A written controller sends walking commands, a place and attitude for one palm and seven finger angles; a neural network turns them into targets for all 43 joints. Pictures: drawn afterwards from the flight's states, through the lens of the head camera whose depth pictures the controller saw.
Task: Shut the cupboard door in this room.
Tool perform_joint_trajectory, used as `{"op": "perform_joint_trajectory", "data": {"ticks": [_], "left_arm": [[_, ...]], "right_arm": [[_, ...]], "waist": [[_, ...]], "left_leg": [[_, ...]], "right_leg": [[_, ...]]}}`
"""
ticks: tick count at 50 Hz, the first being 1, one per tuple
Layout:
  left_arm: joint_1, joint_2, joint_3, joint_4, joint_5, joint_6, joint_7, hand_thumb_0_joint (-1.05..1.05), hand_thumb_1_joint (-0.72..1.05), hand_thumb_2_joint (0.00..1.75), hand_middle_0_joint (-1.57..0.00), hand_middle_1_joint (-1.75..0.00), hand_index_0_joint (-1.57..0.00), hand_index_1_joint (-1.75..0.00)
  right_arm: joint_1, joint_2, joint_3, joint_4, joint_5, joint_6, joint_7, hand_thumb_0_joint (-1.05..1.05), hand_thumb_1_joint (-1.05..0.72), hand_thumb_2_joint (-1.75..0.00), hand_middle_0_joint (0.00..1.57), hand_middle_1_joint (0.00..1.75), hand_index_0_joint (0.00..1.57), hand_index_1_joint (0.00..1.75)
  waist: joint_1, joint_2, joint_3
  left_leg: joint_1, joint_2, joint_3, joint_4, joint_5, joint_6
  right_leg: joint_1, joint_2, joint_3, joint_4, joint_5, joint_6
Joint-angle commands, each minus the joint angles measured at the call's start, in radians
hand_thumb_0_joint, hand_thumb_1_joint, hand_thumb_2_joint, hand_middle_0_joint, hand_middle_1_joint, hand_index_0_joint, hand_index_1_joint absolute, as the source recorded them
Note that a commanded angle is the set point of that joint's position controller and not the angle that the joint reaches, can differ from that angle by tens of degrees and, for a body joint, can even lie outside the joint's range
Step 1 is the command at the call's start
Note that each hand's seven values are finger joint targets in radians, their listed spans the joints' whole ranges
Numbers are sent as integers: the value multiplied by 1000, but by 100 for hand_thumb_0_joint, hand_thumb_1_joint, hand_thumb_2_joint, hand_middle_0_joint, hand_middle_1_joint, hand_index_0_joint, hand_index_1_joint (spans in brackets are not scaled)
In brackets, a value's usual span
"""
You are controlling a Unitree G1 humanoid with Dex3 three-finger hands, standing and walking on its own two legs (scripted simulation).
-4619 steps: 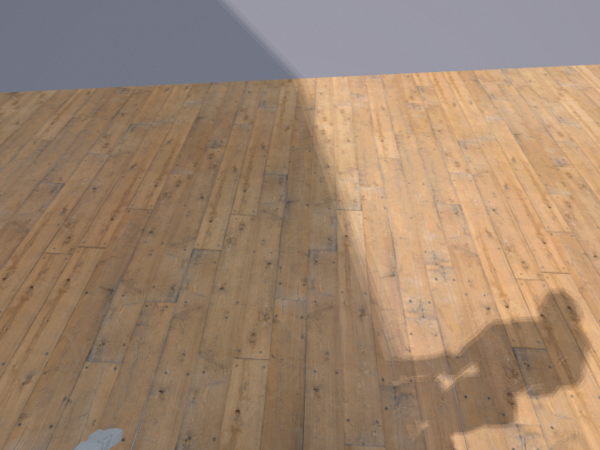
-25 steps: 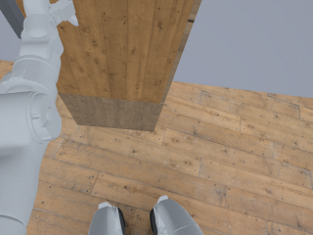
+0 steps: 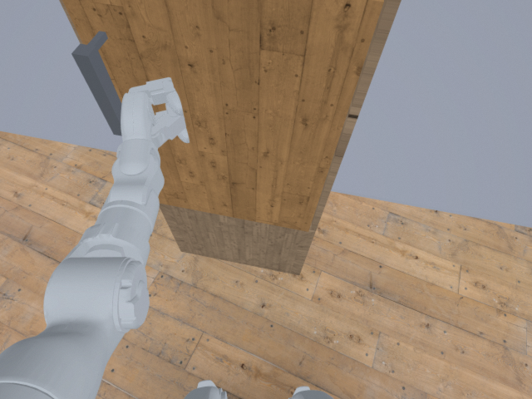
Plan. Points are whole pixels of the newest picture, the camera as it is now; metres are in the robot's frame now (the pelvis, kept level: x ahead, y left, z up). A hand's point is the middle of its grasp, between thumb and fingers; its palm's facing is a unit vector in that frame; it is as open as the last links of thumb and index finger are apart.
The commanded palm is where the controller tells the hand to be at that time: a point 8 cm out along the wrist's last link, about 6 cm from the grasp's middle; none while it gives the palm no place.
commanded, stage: draw the hand back to the body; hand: left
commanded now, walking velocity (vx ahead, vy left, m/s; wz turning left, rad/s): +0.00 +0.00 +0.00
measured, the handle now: (112, 87) +0.60 +0.21 +0.10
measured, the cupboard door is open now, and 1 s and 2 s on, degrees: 0 0 0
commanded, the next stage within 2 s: step back with the hand held close in 1.54 s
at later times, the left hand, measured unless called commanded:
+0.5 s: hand (109, 192) +0.35 +0.15 +0.16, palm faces +0.03 -1.00 -0.05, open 3.1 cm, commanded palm +0.31 +0.21 +0.16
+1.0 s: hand out of the picture +0.22 +0.26 +0.19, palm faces +0.33 -0.89 -0.31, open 4.8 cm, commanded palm +0.17 +0.30 +0.21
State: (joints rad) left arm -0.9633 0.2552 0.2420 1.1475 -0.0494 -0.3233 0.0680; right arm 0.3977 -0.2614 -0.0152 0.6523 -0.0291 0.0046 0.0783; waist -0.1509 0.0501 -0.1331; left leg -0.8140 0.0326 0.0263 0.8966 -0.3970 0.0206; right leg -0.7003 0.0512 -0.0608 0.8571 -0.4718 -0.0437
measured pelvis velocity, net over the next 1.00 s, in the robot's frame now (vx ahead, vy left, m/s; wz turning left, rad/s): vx -0.01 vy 0.02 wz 0.00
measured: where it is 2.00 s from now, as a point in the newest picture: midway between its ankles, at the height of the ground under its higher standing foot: outside the picture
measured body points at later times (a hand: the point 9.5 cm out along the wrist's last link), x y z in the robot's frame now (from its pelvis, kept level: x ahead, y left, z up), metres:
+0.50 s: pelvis -0.01 -0.01 +0.03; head -0.01 -0.03 +0.48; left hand +0.34 +0.21 +0.16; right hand +0.15 -0.26 -0.07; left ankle +0.01 +0.11 -0.69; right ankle -0.04 -0.09 -0.69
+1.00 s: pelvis -0.01 +0.02 +0.05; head -0.04 +0.00 +0.50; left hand +0.20 +0.30 +0.21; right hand +0.16 -0.19 -0.04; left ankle +0.01 +0.11 -0.69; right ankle -0.04 -0.09 -0.69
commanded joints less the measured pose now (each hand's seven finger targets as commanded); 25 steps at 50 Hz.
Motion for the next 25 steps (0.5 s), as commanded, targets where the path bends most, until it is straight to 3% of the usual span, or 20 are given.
{"op": "perform_joint_trajectory", "data": {"ticks": [1,3,5,7,8,9,10,11,13,14,15,16,18,19,21,23,24,25], "left_arm": [[-286,241,102,-300,-42,-83,-37,0,90,90,-130,-150,-130,-150],[-201,201,59,-419,-45,-95,-58,0,90,90,-130,-150,-130,-150],[-80,195,49,-521,-51,-88,-79,0,90,90,-130,-150,-130,-150],[-13,183,27,-622,-71,-66,-101,0,90,90,-130,-150,-130,-150],[10,136,-11,-662,-87,-47,-114,0,90,90,-130,-150,-130,-150],[24,125,-21,-680,-104,-26,-123,0,90,90,-130,-150,-130,-150],[25,128,-23,-704,-118,-8,-132,0,90,90,-130,-150,-130,-150],[31,117,-38,-736,-131,8,-141,0,90,90,-130,-150,-130,-150],[62,120,-42,-751,-146,44,-155,0,90,90,-130,-150,-130,-150],[87,114,-52,-776,-150,61,-165,0,90,90,-130,-150,-130,-150],[104,142,-34,-820,-153,69,-170,0,90,90,-130,-150,-130,-150],[131,168,-22,-865,-150,73,-173,0,90,90,-130,-150,-130,-150],[185,158,-24,-909,-164,84,-181,0,90,90,-130,-150,-130,-150],[246,157,-18,-913,-173,92,-187,0,90,90,-127,-147,-127,-147],[303,181,4,-938,-189,103,-197,0,90,90,-122,-141,-122,-141],[351,166,-9,-955,-201,133,-212,0,90,90,-116,-135,-116,-135],[370,199,-71,-1051,-101,132,-137,0,90,90,-113,-132,-113,-132],[441,186,-55,-1051,-94,146,-96,0,90,90,-111,-129,-111,-129]], "right_arm": [[178,-159,-60,-73,17,-6,-16,0,-90,-90,20,30,20,30],[135,-140,-54,-106,28,-9,-15,0,-90,-90,20,30,20,30],[98,-135,-53,-140,40,-9,-14,0,-90,-90,20,30,20,30],[61,-133,-53,-159,53,-5,-22,0,-90,-90,20,30,20,30],[37,-128,-51,-171,62,-8,-25,0,-90,-90,20,30,20,30],[16,-129,-50,-173,69,-9,-33,0,-90,-90,20,30,20,30],[-2,-132,-48,-172,77,-9,-42,0,-90,-90,20,30,20,30],[-21,-132,-45,-175,81,-10,-52,0,-90,-90,20,30,20,30],[-53,-130,-38,-167,91,-10,-68,0,-90,-90,20,30,20,30],[-64,-127,-37,-167,89,-12,-73,0,-90,-90,20,30,20,30],[-75,-127,-33,-170,91,-13,-77,0,-90,-90,20,30,20,30],[-90,-128,-32,-176,92,-13,-83,0,-90,-90,20,30,20,30],[-130,-114,-21,-185,96,-22,-90,0,-90,-90,20,30,20,30],[-147,-112,-19,-191,96,-25,-93,0,-90,-90,20,30,20,30],[-179,-116,-13,-199,102,-29,-102,0,-90,-90,20,30,20,30],[-219,-112,-2,-211,109,-35,-106,0,-90,-90,20,30,20,30],[-264,-77,-3,-222,106,-16,-119,0,-90,-90,20,30,20,30],[-267,-82,-3,-220,103,-6,-127,0,-90,-90,20,30,20,30]], "waist": [[45,-3,-499],[64,5,-519],[88,-42,-500],[94,-69,-473],[88,-91,-436],[85,-102,-385],[77,-116,-345],[77,-93,-306],[73,-88,-236],[81,-73,-244],[90,-84,-271],[105,-48,-288],[115,-37,-282],[129,-55,-264],[139,-80,-231],[144,-96,-172],[140,-91,-124],[139,-101,-103]], "left_leg": [[422,-45,-26,-46,546,17],[447,-50,-10,-56,585,22],[432,-55,4,-75,548,27],[442,-57,10,-104,517,31],[448,-58,13,-120,477,31],[448,-56,11,-134,420,31],[447,-54,8,-151,374,32],[462,-55,11,-160,360,35],[473,-54,6,-174,353,37],[483,-59,6,-172,366,37],[494,-59,-2,-177,375,37],[517,-62,2,-179,391,38],[539,-59,-6,-205,377,34],[536,-57,-7,-218,359,31],[540,-54,-10,-236,333,32],[527,-53,-11,-263,287,29],[549,-46,-6,-315,253,19],[557,-42,-13,-335,238,19]], "right_leg": [[244,-1,64,-82,768,38],[302,-11,72,-85,872,47],[370,-19,78,-100,942,60],[415,-24,79,-119,965,70],[414,-23,74,-139,937,75],[399,-21,73,-164,880,78],[385,-22,77,-188,816,84],[379,-25,84,-207,791,87],[363,-33,88,-230,792,93],[385,-41,94,-227,836,98],[405,-46,96,-225,859,103],[423,-48,100,-221,867,103],[419,-46,86,-236,783,86],[424,-43,83,-246,735,79],[426,-46,89,-267,679,82],[414,-49,87,-292,599,76],[401,-83,138,-363,556,86],[417,-80,126,-380,511,85]]}}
